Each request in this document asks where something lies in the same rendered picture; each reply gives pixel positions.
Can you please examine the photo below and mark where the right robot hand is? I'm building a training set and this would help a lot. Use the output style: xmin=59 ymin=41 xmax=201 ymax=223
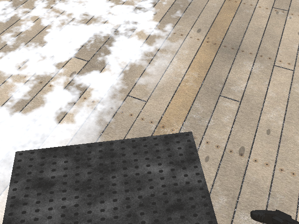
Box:
xmin=250 ymin=210 xmax=299 ymax=224

